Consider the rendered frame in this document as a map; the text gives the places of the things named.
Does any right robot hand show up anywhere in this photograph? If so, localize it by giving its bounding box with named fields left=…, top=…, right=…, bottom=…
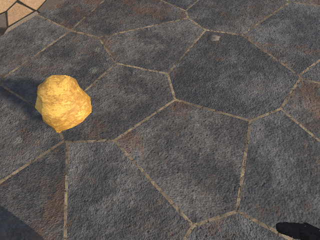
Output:
left=276, top=222, right=320, bottom=240

